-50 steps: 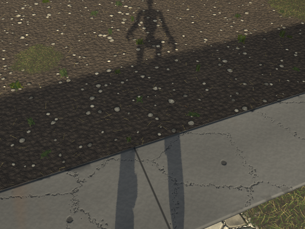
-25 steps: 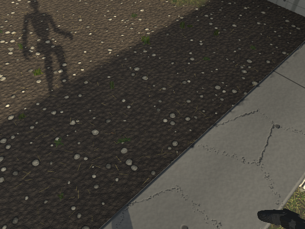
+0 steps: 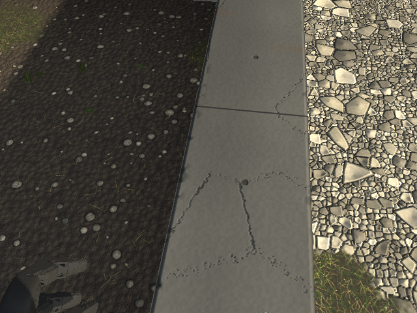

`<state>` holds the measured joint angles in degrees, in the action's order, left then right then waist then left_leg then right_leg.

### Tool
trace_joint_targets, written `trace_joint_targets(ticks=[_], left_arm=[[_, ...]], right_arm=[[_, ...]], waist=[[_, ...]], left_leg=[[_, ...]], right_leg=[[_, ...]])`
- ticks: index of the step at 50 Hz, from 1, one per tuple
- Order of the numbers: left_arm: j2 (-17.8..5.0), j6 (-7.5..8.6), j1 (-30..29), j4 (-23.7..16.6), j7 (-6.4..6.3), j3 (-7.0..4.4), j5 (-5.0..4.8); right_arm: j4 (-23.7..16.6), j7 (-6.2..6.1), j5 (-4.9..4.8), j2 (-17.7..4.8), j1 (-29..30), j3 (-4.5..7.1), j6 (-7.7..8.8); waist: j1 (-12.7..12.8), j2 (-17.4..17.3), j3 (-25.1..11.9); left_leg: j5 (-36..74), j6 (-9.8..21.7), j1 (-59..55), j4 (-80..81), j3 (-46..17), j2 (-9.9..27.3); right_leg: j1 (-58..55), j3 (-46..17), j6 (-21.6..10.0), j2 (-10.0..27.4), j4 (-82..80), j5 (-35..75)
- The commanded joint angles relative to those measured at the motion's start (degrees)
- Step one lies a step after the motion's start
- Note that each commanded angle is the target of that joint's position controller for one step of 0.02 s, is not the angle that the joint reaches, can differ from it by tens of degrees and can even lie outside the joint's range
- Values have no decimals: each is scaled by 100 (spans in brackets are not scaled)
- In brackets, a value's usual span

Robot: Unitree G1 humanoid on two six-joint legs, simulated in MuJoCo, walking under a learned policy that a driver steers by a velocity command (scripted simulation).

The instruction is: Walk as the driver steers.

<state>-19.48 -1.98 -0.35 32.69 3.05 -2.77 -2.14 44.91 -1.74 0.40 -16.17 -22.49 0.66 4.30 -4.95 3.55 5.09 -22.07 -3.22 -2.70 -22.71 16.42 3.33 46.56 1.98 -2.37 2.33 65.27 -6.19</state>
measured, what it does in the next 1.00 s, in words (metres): walks ahead, turning right: right foot, then left foot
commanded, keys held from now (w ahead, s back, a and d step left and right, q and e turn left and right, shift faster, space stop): e+shift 0.10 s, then shift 0.34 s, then w+shift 0.16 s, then w+e+shift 0.40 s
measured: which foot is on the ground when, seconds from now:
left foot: down 0.00-0.10, up 0.12-0.76, down 0.78-1.00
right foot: up 0.00-0.08, down 0.10-0.78, up 0.80-1.00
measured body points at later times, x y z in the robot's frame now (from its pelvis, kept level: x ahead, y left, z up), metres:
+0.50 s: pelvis +0.17 -0.04 +0.00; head +0.17 -0.06 +0.45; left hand +0.43 +0.14 -0.07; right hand +0.29 -0.32 -0.08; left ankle +0.26 +0.09 -0.69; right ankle +0.22 -0.07 -0.73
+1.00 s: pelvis +0.39 -0.11 +0.00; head +0.38 -0.12 +0.45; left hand +0.71 +0.01 -0.06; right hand +0.21 -0.32 -0.13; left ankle +0.32 +0.08 -0.73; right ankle +0.40 -0.25 -0.63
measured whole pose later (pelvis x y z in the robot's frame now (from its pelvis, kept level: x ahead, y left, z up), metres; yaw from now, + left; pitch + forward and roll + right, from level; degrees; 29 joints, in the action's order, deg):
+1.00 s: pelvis +0.39 -0.11 +0.00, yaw -31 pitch +1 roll +3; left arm -20.0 0.8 4.6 39.6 4.2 -2.7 1.0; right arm 48.6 1.4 3.7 -16.4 -31.4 1.9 5.1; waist -3.3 2.7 -2.5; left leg -21.8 -3.4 -6.6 -14.5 10.2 0.5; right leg 45.9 -1.9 -4.4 2.6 73.3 -7.0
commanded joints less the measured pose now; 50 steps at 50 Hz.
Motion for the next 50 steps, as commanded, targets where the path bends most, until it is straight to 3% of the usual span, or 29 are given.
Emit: trace_joint_targets(ticks=[1,2,4,5,6,7,8,9,10,12,16,18,22,23,25,26,30,32,33,35,37,38,39,40,41,43,44,46,50], left_arm=[[-276,44,273,-143,160,-66,-34],[-507,-19,542,-118,162,-167,-60],[-1185,-201,1984,337,65,-522,-86],[-1239,-226,2239,598,-114,-569,-133],[-1456,-195,1694,339,-253,-514,-56],[-1520,-95,1255,-14,-196,-451,244],[-1262,-39,923,-126,-125,-446,198],[-849,32,603,-40,-108,-320,37],[-558,62,403,-3,-135,-220,-67],[-515,52,125,48,-275,-153,46],[-466,-109,171,204,-563,-97,198],[-423,-248,144,162,-618,-57,283],[-168,-333,105,232,-568,94,340],[-113,-327,322,341,-532,132,332],[-414,-286,653,562,-391,53,291],[-391,-234,600,553,-334,71,304],[-368,22,907,769,-284,114,256],[-346,116,1034,860,-269,136,218],[-739,194,1168,1039,-270,-71,498],[-737,258,999,999,-241,-115,425],[-669,338,501,918,-217,-160,276],[-518,437,210,829,-209,-148,228],[-125,601,-153,632,-161,-39,156],[65,728,-509,317,-137,62,151],[-266,722,-710,229,-156,39,289],[-428,616,-194,434,-108,-3,380],[-409,512,110,495,-38,-18,390],[-247,364,-27,312,100,21,360],[-148,332,-712,-111,208,42,291]], right_arm=[[-907,-25,-169,-1405,1534,301,61],[-942,37,-270,-1577,1589,349,-2],[-1027,191,-413,-1415,1769,318,-156],[-930,270,-348,-1056,1430,232,-170],[-1063,366,111,-414,1167,25,-100],[-1176,396,64,-561,304,29,-27],[-1260,359,-108,-966,978,111,2],[-1274,278,-119,-991,1296,139,-7],[-1175,183,-54,-875,1471,102,-78],[-1234,165,-77,-849,1571,103,-182],[-1458,127,9,-349,1847,-112,-236],[-1442,108,-23,-389,1850,-117,-304],[-1464,119,-62,-428,1988,-75,-301],[-1360,143,-62,-387,1808,-92,-280],[-1226,160,-138,-652,1582,18,-202],[-1225,155,-199,-825,1732,74,-130],[-1195,232,-209,-723,1853,106,156],[-1275,267,-143,-607,1924,110,275],[-1184,454,341,-756,1534,104,22],[-1149,521,284,-559,1221,96,-76],[-797,450,173,-405,243,101,-51],[-578,324,161,-634,-426,190,-45],[-482,130,224,-1038,-1095,299,-31],[-461,14,312,-1720,-1281,483,-33],[-370,-1,404,-1482,-895,501,-22],[-392,92,329,-793,-589,325,44],[-392,123,290,-737,-426,290,73],[-210,244,256,-675,-521,257,172],[50,350,386,-417,-397,181,260]], waist=[[679,-749,-495],[871,-956,-696],[1455,-828,-1342],[1354,251,-1104],[684,1622,-1103],[184,745,-2915],[313,-122,-2508],[250,-464,-1592],[261,-745,-1345],[159,-552,-1077],[411,-337,-1278],[559,-259,-1361],[699,-128,-867],[759,-103,-1005],[820,280,-735],[882,119,-475],[1024,-6,-299],[998,-80,-319],[846,-120,-189],[642,0,-356],[17,-123,-362],[-336,-376,-524],[-745,-1170,-883],[-822,-1677,-1062],[-430,-1087,-465],[-4,-329,-215],[214,-361,-211],[186,-571,-9],[210,-675,646]], left_leg=[[5904,632,722,167,-91,948],[6398,566,509,-323,-104,1051],[5868,240,438,-2192,-163,1039],[1717,-36,1565,-3927,-421,461],[-2209,-188,3098,-6150,-840,-605],[-1754,-334,3482,-6779,-2127,-755],[-1313,-273,3702,-6735,-2047,-660],[-1064,-206,4018,-6321,-2025,-447],[-940,-198,3806,-5970,-2042,-261],[-807,-185,3057,-5251,-1991,-159],[-187,-139,2444,-3650,-1712,-180],[265,-98,2387,-3323,-1719,-189],[362,-22,2598,-2814,-1870,-100],[320,7,2463,-2663,-1836,-122],[-182,148,2555,-2557,-1630,-291],[-284,214,2866,-2478,-1667,-256],[-268,384,3677,-2215,-1770,-176],[-237,378,3566,-2015,-1760,-263],[-252,426,3403,-1470,-1483,-349],[-151,455,2333,-754,-1353,-534],[854,624,58,220,-1306,-467],[814,713,-1423,165,-1524,-171],[-119,902,-2544,622,-2512,822],[-1998,1405,-2670,1270,-4538,2136],[-1994,1734,-1721,1274,-4832,2598],[-1371,1448,-1092,1218,-3919,2034],[-929,1273,-758,1255,-3371,1825],[64,1086,-294,1490,-2431,1531],[1541,745,613,1978,-799,1027]], right_leg=[[-2090,614,-42,-280,-1491,482],[-2575,647,-125,-353,-1913,434],[-4207,680,-474,-636,-3452,928],[-5169,-84,-791,-590,-4029,1496],[-5662,-1608,-1268,-23,-3143,5032],[-6127,-3860,-2627,1424,-4041,3339],[-5435,-4326,-2596,1428,-4827,612],[-4760,-3949,-2166,1129,-5030,-649],[-4349,-3633,-1800,895,-4994,-1006],[-3408,-2934,-1484,621,-4877,-101],[-3299,-1999,-1054,318,-4502,2137],[-3379,-2080,-847,372,-4525,1735],[-3213,-2458,-604,402,-4720,-99],[-3315,-2642,-632,394,-4993,-1394],[-3468,-3184,-876,495,-5456,-3350],[-3619,-3506,-967,633,-5580,-3846],[-4746,-3646,-1234,835,-5573,-3494],[-4809,-3613,-1400,653,-5548,-3081],[-4503,-3139,-1316,414,-5569,-2550],[-3873,-3029,-1300,141,-5444,-2323],[-2126,-2776,-1109,-178,-5129,-2225],[-917,-2470,-886,-380,-4617,-2054],[44,-1793,-586,-774,-3156,-2105],[995,-1049,-411,-1018,-1702,-2042],[1247,-931,-367,-388,-803,-1490],[1108,-908,-252,-257,269,-983],[983,-840,-197,-135,751,-843],[1091,-630,-139,41,1471,-452],[778,-237,-237,298,601,342]])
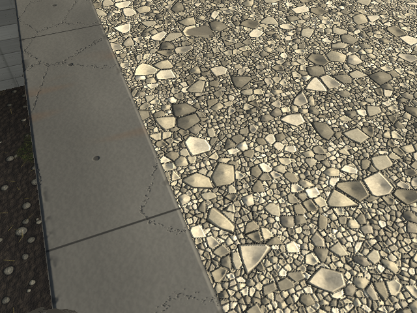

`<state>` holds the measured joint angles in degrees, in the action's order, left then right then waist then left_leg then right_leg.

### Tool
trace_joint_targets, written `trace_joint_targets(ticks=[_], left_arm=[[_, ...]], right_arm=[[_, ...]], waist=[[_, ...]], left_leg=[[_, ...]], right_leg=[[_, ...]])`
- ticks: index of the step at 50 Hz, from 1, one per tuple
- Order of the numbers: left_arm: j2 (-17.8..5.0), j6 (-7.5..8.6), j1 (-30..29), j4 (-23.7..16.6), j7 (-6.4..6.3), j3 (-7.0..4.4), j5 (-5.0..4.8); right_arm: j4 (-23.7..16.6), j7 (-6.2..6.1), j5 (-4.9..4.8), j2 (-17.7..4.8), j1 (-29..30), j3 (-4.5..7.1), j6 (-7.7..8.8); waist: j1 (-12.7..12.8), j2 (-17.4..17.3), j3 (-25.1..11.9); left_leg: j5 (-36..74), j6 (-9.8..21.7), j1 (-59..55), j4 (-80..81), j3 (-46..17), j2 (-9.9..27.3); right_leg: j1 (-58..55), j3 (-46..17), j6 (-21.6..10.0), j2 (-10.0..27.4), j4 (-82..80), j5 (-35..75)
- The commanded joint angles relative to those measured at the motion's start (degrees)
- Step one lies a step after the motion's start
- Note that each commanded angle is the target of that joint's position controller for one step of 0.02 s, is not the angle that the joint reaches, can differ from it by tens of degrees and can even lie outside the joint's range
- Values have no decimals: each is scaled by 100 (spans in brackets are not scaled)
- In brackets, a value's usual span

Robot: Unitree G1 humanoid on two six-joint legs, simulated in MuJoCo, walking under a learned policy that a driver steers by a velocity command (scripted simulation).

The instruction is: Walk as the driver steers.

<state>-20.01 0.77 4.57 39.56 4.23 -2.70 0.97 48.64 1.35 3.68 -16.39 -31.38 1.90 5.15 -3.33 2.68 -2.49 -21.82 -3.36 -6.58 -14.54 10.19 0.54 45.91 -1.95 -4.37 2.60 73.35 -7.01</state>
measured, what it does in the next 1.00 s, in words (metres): walks ahead, turning right: right foot, then left foot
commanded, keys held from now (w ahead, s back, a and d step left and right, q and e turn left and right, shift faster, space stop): w+e+shift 0.46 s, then w+q+shift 0.54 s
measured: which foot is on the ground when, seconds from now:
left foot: down 0.00-0.16, up 0.18-0.60, down 0.62-1.00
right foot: up 0.00-0.16, down 0.18-0.62, up 0.64-0.98, down 1.00-1.00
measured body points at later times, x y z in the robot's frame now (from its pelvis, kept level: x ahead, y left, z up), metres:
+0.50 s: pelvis +0.44 -0.17 +0.00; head +0.48 -0.18 +0.45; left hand +0.57 +0.09 -0.12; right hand +0.58 -0.47 -0.05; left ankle +0.72 -0.10 -0.66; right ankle +0.31 -0.12 -0.72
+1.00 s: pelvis +0.91 -0.41 -0.01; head +0.94 -0.42 +0.44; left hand +1.25 -0.35 -0.02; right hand +0.73 -0.64 -0.12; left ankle +0.77 -0.22 -0.72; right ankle +1.00 -0.59 -0.72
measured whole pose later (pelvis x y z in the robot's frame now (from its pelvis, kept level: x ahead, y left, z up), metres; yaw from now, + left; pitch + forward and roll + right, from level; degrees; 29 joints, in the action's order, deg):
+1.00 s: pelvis +0.91 -0.41 -0.01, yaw -16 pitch +4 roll +1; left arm -13.0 6.0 -5.1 31.2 1.5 3.5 2.7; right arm 49.3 1.4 -0.4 -16.4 -33.9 4.6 3.9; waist -9.1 0.1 -0.4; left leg -27.0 3.6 -2.3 -25.0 -13.0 -4.3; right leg 31.3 -4.1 -0.5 2.1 30.2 -5.8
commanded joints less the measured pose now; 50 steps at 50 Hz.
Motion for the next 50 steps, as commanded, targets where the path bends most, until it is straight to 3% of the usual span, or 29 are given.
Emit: trace_joint_targets(ticks=[1,4,6,8,9,10,11,12,13,14,17,19,21,24,27,29,30,31,32,33,34,36,37,40,42,44,48,49,50], left_arm=[[-19,71,-1253,-824,125,70,-74],[239,121,-1548,-1030,180,181,49],[177,133,-1130,-957,91,176,20],[-261,160,1082,-399,-62,-41,-136],[-623,146,2201,-71,-179,-260,-57],[-1159,88,1808,-26,-281,-450,19],[-1614,-32,1953,-220,-318,-591,-96],[-1574,-120,2026,-273,-399,-624,13],[-1368,-52,1893,-166,-432,-607,-26],[-1110,67,1626,-151,-472,-540,10],[-552,273,1181,-198,-568,-290,-68],[-484,397,1150,-172,-502,-254,-21],[-438,481,1247,-121,-437,-246,25],[-453,560,1711,214,-382,-232,-153],[-519,597,2168,525,-441,-212,-148],[-858,568,2108,552,-512,-281,41],[-963,514,1833,504,-524,-321,168],[-921,475,1152,365,-541,-331,223],[-62,564,877,52,-515,-124,221],[177,678,1989,-113,-454,-8,-154],[-41,662,1700,-41,-507,77,16],[-194,617,643,-264,-419,89,263],[-78,556,304,-480,-378,124,357],[199,410,44,-874,-274,324,414],[220,454,-581,-1141,-156,436,268],[335,464,-846,-1143,-95,487,119],[-168,495,-307,-851,-306,247,128],[-313,523,385,-654,-381,143,155],[-571,557,1337,-487,-492,3,214]], right_arm=[[-227,39,55,-358,436,73,176],[-35,-42,-62,-593,277,156,192],[62,-118,-92,-871,239,209,74],[-120,-152,-23,-1380,506,362,-194],[-234,-135,-76,-1430,559,405,-199],[-518,-2,-72,-560,387,224,-159],[-1232,96,-179,-708,1170,219,9],[-1471,132,-165,-796,1778,190,138],[-1433,126,-188,-660,1727,114,226],[-1401,66,-86,-521,1688,58,239],[-1487,68,143,-320,1384,-40,-155],[-1895,70,123,-338,2231,-100,-286],[-2121,64,-2,-372,2885,-144,-248],[-2086,66,-125,-103,3061,-243,-208],[-1885,-3,-155,-301,3005,-152,-163],[-1614,-80,-221,-776,2093,89,-146],[-1334,-156,-295,-988,1061,220,-169],[-1020,-272,-328,-1215,-234,371,-210],[-727,-318,-239,-1483,-889,452,-244],[-758,-157,-157,-1642,-178,495,-199],[-1084,-75,-161,-1121,670,489,-181],[-837,-15,-275,-452,745,335,-156],[-644,-34,-285,-338,556,276,-125],[-392,-98,-286,-668,337,333,-4],[-513,-143,-277,-794,671,389,-19],[-512,-80,-378,-969,718,458,-14],[-420,-18,-439,-1236,351,557,-11],[-406,-13,-429,-1325,356,582,-21],[-464,0,-427,-1231,504,569,11]], waist=[[95,-521,1464],[48,-555,1559],[382,-1007,1063],[1402,-1358,-435],[1831,-1082,-1063],[1061,401,-1204],[1091,870,-1943],[1124,77,-1524],[918,-255,-796],[597,-663,-176],[-11,-741,266],[83,-654,820],[275,-659,1053],[537,-344,656],[738,-146,229],[176,188,-347],[-450,298,-723],[-1327,201,-985],[-1256,-1128,-1071],[-191,-2622,-1532],[-93,-1129,-975],[32,321,-58],[120,366,266],[433,-260,642],[391,-392,818],[232,-543,667],[331,-525,11],[709,-436,-450],[1216,-447,-959]], left_leg=[[1832,634,1052,1119,162,1220],[3471,595,1041,1225,698,1228],[6953,642,533,325,846,1386],[8561,667,367,-2438,691,1596],[7544,505,1513,-4382,493,1574],[1361,219,3765,-6493,331,772],[-249,-3,5210,-8193,-651,-269],[416,184,5896,-8175,-1301,149],[518,226,5726,-7839,-1250,386],[576,217,5402,-7368,-1290,610],[-179,-69,4812,-6668,-1353,881],[115,-183,4863,-5611,-1135,1002],[1220,-184,4362,-4167,-953,864],[3011,106,3306,-2626,-708,402],[3105,546,3048,-1868,-384,-92],[2235,775,2326,-1744,-409,-424],[1937,851,1501,-1642,-358,-448],[1555,1133,210,-1613,-677,-47],[1305,1469,-997,-1994,-2375,943],[925,2524,-1910,-750,-6241,1896],[30,2641,-1446,-347,-6065,1819],[398,2179,236,-199,-4708,1301],[826,2018,887,-139,-4172,975],[1208,2064,1833,220,-3698,693],[1388,1899,2832,658,-3164,392],[1976,1664,3504,945,-2900,235],[3925,1237,2081,-524,-2813,281],[4297,1088,2082,-1694,-2625,83],[3654,962,2843,-3148,-2522,-105]], right_leg=[[594,363,-163,271,-708,442],[-339,1120,-551,160,-2029,352],[-1304,1588,-789,-351,-2403,-305],[-3343,1451,-974,-945,-2374,-1228],[-5133,866,-1127,-1074,-2829,-1352],[-6633,-1433,-1471,230,-3524,-2433],[-7220,-4358,-2156,927,-4956,-2781],[-6990,-4189,-1886,914,-5391,-2895],[-5941,-3905,-1825,865,-5567,-2457],[-4852,-3427,-1651,636,-5630,-2021],[-2888,-2554,-1678,121,-5805,-1647],[-1953,-2387,-1700,-86,-6324,-1560],[-1718,-1989,-1448,-416,-6541,-579],[-2455,-1626,-1076,-487,-6471,1902],[-4332,-1287,-685,-217,-5948,4762],[-5221,-1206,-398,91,-4661,6363],[-5155,-974,-324,92,-3412,6606],[-4197,-615,-236,-191,-1440,5688],[-2250,-252,-67,-1089,1134,290],[-318,-786,113,-1640,2078,-1833],[192,-799,-24,-811,1973,-1211],[-222,-608,33,-330,911,-911],[-385,-554,125,-234,522,-1026],[-363,-378,341,71,-721,-1544],[-1262,-73,477,104,-2353,-578],[-2771,301,552,-208,-3353,604],[-3619,236,435,-480,-4244,431],[-4430,254,374,-501,-4324,154],[-5657,-144,261,35,-4111,-376]])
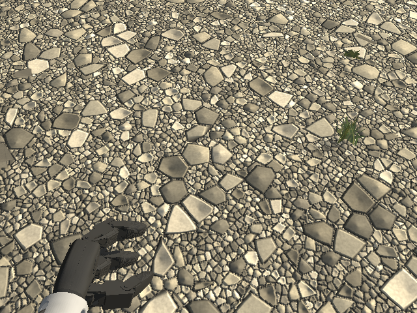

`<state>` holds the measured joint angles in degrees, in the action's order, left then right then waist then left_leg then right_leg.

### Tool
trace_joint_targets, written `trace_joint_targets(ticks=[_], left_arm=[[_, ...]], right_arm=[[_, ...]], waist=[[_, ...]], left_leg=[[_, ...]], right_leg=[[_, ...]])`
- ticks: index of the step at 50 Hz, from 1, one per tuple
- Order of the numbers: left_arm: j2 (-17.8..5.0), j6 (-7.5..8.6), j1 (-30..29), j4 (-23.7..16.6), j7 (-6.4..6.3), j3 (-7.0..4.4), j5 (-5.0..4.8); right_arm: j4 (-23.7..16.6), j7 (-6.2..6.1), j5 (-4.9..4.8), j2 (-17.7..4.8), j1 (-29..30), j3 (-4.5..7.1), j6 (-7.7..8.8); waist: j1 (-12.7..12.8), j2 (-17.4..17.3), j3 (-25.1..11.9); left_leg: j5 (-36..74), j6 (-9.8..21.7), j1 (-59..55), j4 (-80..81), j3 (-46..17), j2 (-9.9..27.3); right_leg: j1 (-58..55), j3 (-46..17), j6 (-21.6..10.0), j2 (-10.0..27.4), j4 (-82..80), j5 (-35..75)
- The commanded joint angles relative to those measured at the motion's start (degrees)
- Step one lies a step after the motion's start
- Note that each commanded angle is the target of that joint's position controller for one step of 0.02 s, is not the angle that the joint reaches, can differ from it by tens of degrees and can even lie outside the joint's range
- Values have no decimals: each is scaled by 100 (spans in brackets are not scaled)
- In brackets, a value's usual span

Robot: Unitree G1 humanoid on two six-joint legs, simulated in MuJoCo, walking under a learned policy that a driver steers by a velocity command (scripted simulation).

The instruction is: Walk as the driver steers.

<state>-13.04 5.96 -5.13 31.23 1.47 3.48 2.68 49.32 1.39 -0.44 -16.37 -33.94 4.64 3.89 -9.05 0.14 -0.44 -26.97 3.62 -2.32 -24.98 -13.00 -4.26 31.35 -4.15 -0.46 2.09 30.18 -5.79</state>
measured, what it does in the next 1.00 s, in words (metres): walks ahead: left foot, then right foot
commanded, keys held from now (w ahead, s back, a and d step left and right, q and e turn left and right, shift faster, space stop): w+q+shift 0.44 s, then w+e+shift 0.56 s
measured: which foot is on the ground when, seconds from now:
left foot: down 0.00-0.02, up 0.04-0.40, down 0.42-0.88, up 0.90-1.00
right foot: down 0.00-0.42, up 0.44-0.86, down 0.88-1.00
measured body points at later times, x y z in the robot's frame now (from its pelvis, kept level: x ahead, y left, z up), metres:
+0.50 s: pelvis +0.47 +0.04 -0.03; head +0.49 +0.04 +0.42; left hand +0.37 +0.28 -0.15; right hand +0.75 -0.12 -0.12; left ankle +0.53 +0.08 -0.72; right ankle +0.30 -0.17 -0.57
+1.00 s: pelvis +0.95 +0.14 +0.00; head +0.97 +0.15 +0.45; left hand +0.92 +0.43 -0.12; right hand +1.14 -0.08 -0.09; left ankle +0.78 +0.24 -0.59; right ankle +0.99 +0.12 -0.72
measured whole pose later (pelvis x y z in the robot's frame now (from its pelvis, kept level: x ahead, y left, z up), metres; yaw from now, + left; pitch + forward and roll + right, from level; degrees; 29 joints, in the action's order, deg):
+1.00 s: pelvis +0.95 +0.14 +0.00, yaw +10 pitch +0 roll -1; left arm -18.7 1.3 20.3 47.8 1.0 -4.2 0.8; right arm 40.6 0.0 2.8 -15.3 -11.6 -0.5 5.5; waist 2.3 -0.2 2.4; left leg -18.5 0.7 21.2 -77.9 -2.7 0.7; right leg 19.3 0.7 -9.1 -10.8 31.1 -11.8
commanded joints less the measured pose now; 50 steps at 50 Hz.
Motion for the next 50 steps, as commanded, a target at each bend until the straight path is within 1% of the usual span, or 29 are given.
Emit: trace_joint_targets(ticks=[1,2,3,4,5,9,14,17,19,20,21,22,23,24,25,26,29,32,36,39,41,42,43,44,45,46,47,48,50], left_arm=[[-1711,42,3503,484,-337,-778,182],[-2075,-21,3079,454,-315,-858,202],[-1484,-55,2479,402,-301,-810,120],[-999,-30,2190,434,-268,-699,44],[-810,-4,2187,583,-234,-660,65],[-438,159,2644,1219,-181,-587,-142],[-687,240,2295,1424,-204,-618,-136],[-1152,226,2721,1514,-259,-698,-126],[-1536,82,2666,1431,-361,-798,-107],[-1676,-15,2377,1301,-391,-838,-75],[-1644,-95,2226,1214,-343,-853,-38],[-924,-77,2129,1077,-219,-688,71],[-886,8,2851,417,-250,-597,-111],[-1161,121,2352,444,-231,-562,-77],[-1179,129,2326,556,-231,-548,-125],[-1098,63,2285,634,-224,-527,-57],[-757,-355,2459,850,-103,-457,-21],[-534,-364,1474,556,4,-407,-145],[-387,-264,885,541,203,-394,-289],[-545,-252,873,642,236,-463,-226],[-821,-303,1539,825,192,-570,-185],[-1042,-324,2510,1094,155,-679,-202],[-1293,-341,3734,1454,92,-825,-180],[-1613,-424,4248,1584,-10,-997,-157],[-2214,-514,3559,1442,-40,-1148,-58],[-1990,-499,3349,1237,-8,-1160,-170],[-1743,-459,3304,1335,-51,-1106,-189],[-1397,-445,3213,1458,-69,-1030,-195],[-1154,-333,2929,1455,-133,-904,-214]], right_arm=[[-725,-39,58,-436,914,94,188],[-1132,-57,-215,-131,324,-50,124],[-986,-107,-43,-473,868,-24,-6],[-999,-57,80,-538,1336,-7,-66],[-997,10,127,-496,1592,-6,-116],[-1386,205,231,-122,2247,-107,-395],[-1903,399,232,-199,3249,-279,-408],[-1842,439,219,-320,3340,-311,-403],[-1540,375,228,-663,2346,-181,-369],[-1196,307,238,-926,1186,-45,-346],[-813,169,193,-1182,215,127,-321],[-784,6,33,-1563,593,271,-401],[-1187,-25,261,-2116,1052,339,-440],[-1296,-147,228,-1652,1001,284,-476],[-1147,-226,237,-1296,1289,186,-417],[-1066,-223,238,-1055,1542,95,-308],[-814,-160,204,-691,1531,-90,76],[-616,-42,162,-728,1383,-59,273],[-525,-13,34,-694,1280,-103,454],[-411,-137,98,-931,1095,-72,412],[-416,-290,258,-1191,1158,-5,234],[-477,-351,354,-1307,1375,39,98],[-597,-381,389,-1365,1701,59,-7],[-635,-328,402,-1066,1857,-23,30],[-1166,-142,174,-242,1392,-231,163],[-1331,-174,244,-552,1817,-310,292],[-1427,-162,231,-634,2214,-342,383],[-1448,-151,250,-600,2289,-383,416],[-1515,-120,456,-538,2317,-444,197]], waist=[[2106,749,-1955],[1459,2174,-2558],[1418,1130,-1482],[1413,571,-719],[1345,244,-315],[1002,566,172],[754,325,581],[695,268,486],[69,569,-152],[-505,613,-653],[-841,125,-1028],[-326,-1193,-604],[364,-1477,-1981],[48,-290,-1864],[427,197,-641],[765,548,-192],[1235,543,427],[1007,184,936],[764,105,765],[783,-254,455],[1218,-723,-80],[1730,-857,-527],[2347,-708,-972],[2497,-219,-1018],[1406,2104,-1282],[1716,729,-1654],[1590,33,-964],[1272,-465,-317],[845,-461,194]], left_leg=[[866,284,3318,-4074,183,101],[-60,227,4440,-5578,606,-48],[607,273,5075,-5828,779,429],[1008,249,5119,-5504,878,622],[1115,193,4975,-5306,880,775],[1077,124,5175,-4956,978,1083],[2576,223,4354,-3052,1704,880],[2621,500,3110,-2070,2531,192],[2294,708,1834,-1925,2513,-152],[2134,937,565,-1831,2202,-202],[2045,1195,-920,-1349,1645,-102],[2202,1412,-1388,-1263,452,564],[2087,2555,-2890,-395,-2473,1998],[617,2370,-2398,712,-3077,2166],[417,2054,-1108,1054,-2548,2127],[790,1800,-17,1084,-2014,1936],[1687,1512,2028,1461,-604,1551],[2671,1048,1971,1929,700,1080],[4092,486,1273,2490,1823,982],[6714,143,-114,1994,2197,1166],[8909,-35,-791,679,2322,1402],[9425,-57,-743,-635,2346,1496],[8933,-39,-147,-2429,2380,1450],[5694,-25,1222,-4656,2370,900],[-33,-523,4379,-7035,1801,-252],[306,-305,4988,-7056,799,14],[747,-239,5009,-6417,624,375],[927,-215,4716,-5656,717,645],[771,-376,4195,-5023,782,882]], right_leg=[[-5321,-1679,-295,1713,27,-2653],[-5538,-4855,-870,2777,-1418,-4013],[-4794,-4347,-930,2387,-1616,-4477],[-4097,-3138,-830,2071,-1472,-3334],[-3557,-2286,-755,1810,-1477,-2044],[-3101,-404,-461,1397,-1679,544],[-2458,1385,-153,846,-2297,1863],[-2746,1891,70,815,-1613,5367],[-2899,1805,112,1041,-81,6726],[-2473,1664,56,1170,1377,6803],[-1464,1672,18,816,3526,4346],[307,1632,100,-338,5952,-1779],[1822,354,173,-369,7196,-2376],[2146,-21,116,-90,6752,-1616],[2051,79,62,218,6122,-1266],[1554,115,48,445,5613,-1231],[416,-23,104,707,4585,-1520],[851,103,-112,688,2977,-263],[-27,744,-520,306,1024,1913],[-223,1193,-719,-270,521,1714],[-755,1401,-875,-744,629,647],[-1566,1376,-996,-936,737,79],[-2790,1120,-1181,-937,447,-302],[-3863,284,-1429,-485,566,-1128],[-5487,-3306,-2665,1056,-303,-1712],[-5591,-4415,-2697,1199,-1207,-1858],[-4847,-3890,-2390,1135,-1459,-1806],[-3819,-3353,-2085,920,-1609,-1435],[-2501,-2536,-1862,391,-1718,-822]])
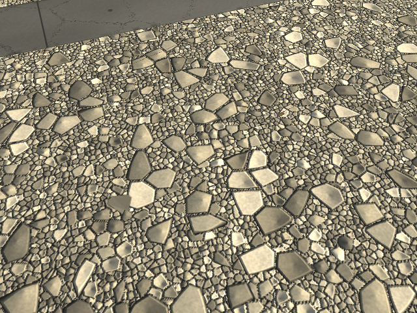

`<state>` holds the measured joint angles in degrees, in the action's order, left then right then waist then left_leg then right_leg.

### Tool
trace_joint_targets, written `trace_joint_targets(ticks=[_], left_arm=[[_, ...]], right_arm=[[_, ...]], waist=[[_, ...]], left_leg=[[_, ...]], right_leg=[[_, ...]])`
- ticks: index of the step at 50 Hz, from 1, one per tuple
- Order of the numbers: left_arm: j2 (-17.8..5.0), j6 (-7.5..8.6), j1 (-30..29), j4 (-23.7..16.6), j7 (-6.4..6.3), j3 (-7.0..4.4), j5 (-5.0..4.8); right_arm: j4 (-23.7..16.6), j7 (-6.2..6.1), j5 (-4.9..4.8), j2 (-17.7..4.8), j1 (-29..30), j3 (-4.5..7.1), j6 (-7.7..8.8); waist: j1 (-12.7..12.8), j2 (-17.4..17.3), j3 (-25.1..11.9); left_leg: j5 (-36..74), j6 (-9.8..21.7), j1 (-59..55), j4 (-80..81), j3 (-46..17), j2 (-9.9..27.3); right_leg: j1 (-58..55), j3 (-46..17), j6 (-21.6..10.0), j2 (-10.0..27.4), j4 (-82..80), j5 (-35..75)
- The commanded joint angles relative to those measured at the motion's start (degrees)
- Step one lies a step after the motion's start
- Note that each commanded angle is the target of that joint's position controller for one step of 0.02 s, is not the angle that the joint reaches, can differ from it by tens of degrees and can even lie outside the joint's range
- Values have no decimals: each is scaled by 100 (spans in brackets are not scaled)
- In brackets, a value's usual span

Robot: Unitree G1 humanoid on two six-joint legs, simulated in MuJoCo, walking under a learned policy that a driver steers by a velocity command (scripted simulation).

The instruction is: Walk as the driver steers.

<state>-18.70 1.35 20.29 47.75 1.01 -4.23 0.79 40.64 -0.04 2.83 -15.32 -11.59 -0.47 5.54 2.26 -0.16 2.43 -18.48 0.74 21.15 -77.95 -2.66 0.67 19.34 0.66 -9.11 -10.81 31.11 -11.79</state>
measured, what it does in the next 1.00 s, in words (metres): walks ahead, turning right: left foot, then right foot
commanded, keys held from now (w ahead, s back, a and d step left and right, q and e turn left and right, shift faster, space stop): w+e+shift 0.02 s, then e+shift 0.80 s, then shift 0.08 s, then w+shift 0.10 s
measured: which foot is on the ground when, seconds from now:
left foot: up 0.00-0.24, down 0.26-0.72, up 0.74-1.00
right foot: down 0.00-0.26, up 0.28-0.70, down 0.72-1.00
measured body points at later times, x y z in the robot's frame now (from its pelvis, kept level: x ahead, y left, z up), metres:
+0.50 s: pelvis +0.35 +0.03 +0.01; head +0.40 -0.01 +0.46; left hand +0.64 +0.22 -0.06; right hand +0.37 -0.28 -0.09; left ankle +0.48 +0.10 -0.72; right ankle +0.31 -0.09 -0.64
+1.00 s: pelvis +0.42 -0.04 +0.01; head +0.42 -0.08 +0.46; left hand +0.75 +0.01 -0.05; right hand +0.31 -0.35 -0.09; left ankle +0.55 +0.03 -0.68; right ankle +0.36 -0.12 -0.72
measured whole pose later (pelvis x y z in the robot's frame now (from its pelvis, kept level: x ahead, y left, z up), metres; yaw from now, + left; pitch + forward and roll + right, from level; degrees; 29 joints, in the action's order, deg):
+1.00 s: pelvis +0.42 -0.04 +0.01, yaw -53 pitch +3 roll +2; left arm -17.5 -1.8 10.0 33.3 -1.5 -4.2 -0.7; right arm 41.0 0.7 -0.7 -17.4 -5.1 4.5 0.5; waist 0.7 -1.0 0.9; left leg -20.1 -3.0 29.0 -48.0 -1.5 0.1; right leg 20.8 -7.0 -3.2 -3.5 30.2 -12.4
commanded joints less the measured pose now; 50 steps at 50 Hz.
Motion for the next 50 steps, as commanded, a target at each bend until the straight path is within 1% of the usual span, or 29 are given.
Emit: trace_joint_targets(ticks=[1,4,7,8,11,12,13,14,15,16,17,18,19,21,23,26,29,33,35,36,37,38,39,40,41,43,45,48,50], left_arm=[[-586,188,328,-228,-73,-111,-48],[-856,291,225,-289,-59,-170,-70],[-841,190,583,-120,-38,-238,-160],[-355,175,777,-210,-197,-144,-513],[-779,72,399,-262,-382,-248,-353],[-823,45,98,-388,-396,-288,-323],[-586,11,-131,-560,-372,-218,-238],[329,-71,172,-788,-361,56,22],[-8,-70,1585,-900,-230,104,-221],[-502,-178,1345,-880,-190,16,-281],[-789,-272,493,-1059,-206,-87,-293],[-806,-353,111,-1158,-260,-142,-285],[-797,-400,12,-1253,-293,-180,-267],[-377,-440,-52,-1401,-299,-106,-294],[-108,-409,-336,-1557,-315,-30,-250],[-277,-429,-544,-1591,-218,-67,-224],[-469,-523,-872,-1636,-98,-143,-229],[-626,-634,-1346,-1829,30,-263,-212],[-648,-625,-1137,-1760,9,-359,-194],[-1032,-597,-644,-1647,-76,-520,-173],[-1907,-564,-468,-1732,-190,-711,-161],[-1718,-369,-498,-1891,-137,-630,36],[-1533,-225,-615,-1867,-100,-571,32],[-1379,-161,-828,-1846,-134,-533,-83],[-1139,-181,-1091,-1899,-182,-458,-198],[-878,-267,-1540,-2049,-296,-339,-130],[-801,-293,-1444,-1991,-341,-306,-70],[-847,-254,-1019,-1839,-294,-297,-187],[-878,-178,-940,-1760,-223,-257,-122]], right_arm=[[-664,39,163,-619,33,42,-97],[-1078,90,70,-533,821,-44,-167],[-1164,93,-28,-322,1211,-124,-125],[-1457,28,-255,-300,1910,-10,158],[-1447,-114,-380,-821,1520,289,299],[-1319,-178,-347,-930,895,382,299],[-1050,-205,-275,-966,-314,433,248],[-864,-208,-173,-1072,-1110,390,142],[-814,-81,-60,-1093,-1036,371,79],[-1118,-121,-94,-984,-205,463,-4],[-1228,-207,-120,-499,275,360,-101],[-1191,-244,-133,-384,535,291,-208],[-1121,-238,-131,-407,700,285,-253],[-851,-195,-133,-485,782,374,-225],[-623,-176,-138,-674,767,487,-191],[-515,-204,-187,-934,962,614,-261],[-462,-173,-265,-1059,1196,672,-333],[-316,-65,-383,-1212,977,776,-380],[-195,-28,-458,-1078,779,769,-430],[-67,12,-405,-903,417,744,-461],[-377,28,-164,-734,389,679,-473],[-609,-23,-117,-766,980,655,-436],[-653,-52,-260,-905,1244,693,-423],[-604,-102,-301,-853,1207,690,-410],[-521,-156,-232,-916,1096,714,-413],[-398,-150,-195,-933,849,729,-448],[-316,-107,-248,-709,732,657,-476],[-369,83,-365,-482,809,540,-441],[-419,178,-421,-602,829,568,-363]], waist=[[-399,-312,11],[-376,-185,526],[36,141,19],[330,-208,-121],[-79,483,-593],[-484,608,-993],[-1021,727,-1849],[-950,-434,-2668],[-296,-1853,-3811],[-337,-1396,-3641],[-426,-800,-2606],[-295,-281,-1831],[-136,-248,-1196],[11,-462,-609],[-31,-597,-653],[-12,-492,-1065],[-36,-601,-843],[-180,-602,-611],[-78,-365,-645],[35,399,-690],[-208,2233,-632],[166,1596,-1345],[139,950,-1283],[-40,647,-1061],[-179,465,-963],[-392,603,-1090],[-353,538,-1250],[-74,846,-1291],[-38,1084,-955]], left_leg=[[-193,-176,1702,623,-180,476],[470,-433,1252,2222,372,342],[2107,-308,363,3842,676,-236],[2195,-379,-34,4636,259,-681],[3021,-320,-988,5571,-89,-759],[3623,-296,-1783,5760,-67,-645],[4162,-62,-3213,5454,-412,-38],[6888,338,-4698,4287,-1760,1676],[6330,1683,-5419,4408,-4047,3376],[3796,1808,-4775,5014,-4103,3016],[2804,1520,-3799,5276,-2863,2350],[2684,1279,-2815,5508,-2184,1960],[2986,1248,-1935,5701,-1658,1720],[3432,1150,-868,6016,-696,1393],[3967,1279,-806,6181,-307,1503],[3450,1319,-948,6242,53,1759],[2204,1090,-608,6324,656,1669],[1665,832,-1096,5956,891,1868],[1342,447,-1099,5170,1200,1694],[793,58,-506,3997,1526,1269],[-1825,-557,1610,1947,1733,318],[-2037,-582,2180,905,274,-35],[-1576,-423,2319,715,-63,30],[-1066,-308,2338,930,-201,82],[-734,-305,2245,1195,-259,139],[-338,-400,1557,1416,-95,67],[-177,-500,1161,1989,5,-16],[0,-402,679,3042,164,-53],[-285,-269,416,3390,229,-71]], right_leg=[[-858,-2761,-989,1490,-1918,-147],[145,-2094,-854,1115,-2004,3059],[-82,-1553,-64,564,-1301,4531],[105,-2139,160,559,-1192,3235],[-564,-2489,601,527,-303,2942],[-527,-2366,824,363,549,2999],[-221,-2082,1070,143,2087,2065],[933,-1494,1214,-223,3957,-3030],[1594,-1746,1285,33,5898,-3306],[1824,-1440,1394,718,6204,-2336],[2044,-1029,1441,956,5865,-1796],[2031,-730,1512,1099,5796,-1481],[1941,-655,1531,1224,5596,-1397],[1582,-491,1468,1457,4638,-1423],[1528,-367,1466,1608,3790,-1227],[1070,-351,1315,1806,2892,-296],[458,-81,1107,1738,2046,202],[260,274,831,1575,1011,-207],[-333,413,582,1302,103,155],[-1185,-275,258,1477,-505,1458],[-2272,-2648,-729,2754,-666,3428],[-2188,-3567,-1393,3084,-954,2750],[-2112,-3151,-1200,2933,-1109,2238],[-1879,-2829,-882,2659,-1100,1807],[-1646,-2583,-652,2491,-1052,1681],[-1070,-2084,-508,2272,-923,2199],[-963,-1847,-457,2123,-751,2551],[-639,-2187,-429,2000,-1216,-1472],[-273,-2508,-445,2122,-1404,-2370]])
Keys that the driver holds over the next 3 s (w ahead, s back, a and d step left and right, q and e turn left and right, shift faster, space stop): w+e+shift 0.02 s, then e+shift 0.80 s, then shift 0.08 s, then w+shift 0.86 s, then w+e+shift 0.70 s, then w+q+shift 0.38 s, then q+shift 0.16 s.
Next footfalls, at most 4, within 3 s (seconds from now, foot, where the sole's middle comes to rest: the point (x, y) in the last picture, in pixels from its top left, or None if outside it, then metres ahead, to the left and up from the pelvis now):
0.26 left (195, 299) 0.51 0.08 -0.76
0.72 right None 0.39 -0.15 -0.76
1.12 left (223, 284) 0.57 0.00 -0.76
1.52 right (359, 288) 0.57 -0.44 -0.76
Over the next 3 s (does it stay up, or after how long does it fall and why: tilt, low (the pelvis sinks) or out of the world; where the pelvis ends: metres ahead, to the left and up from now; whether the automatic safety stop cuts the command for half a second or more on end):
stays up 1.00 -1.53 -0.01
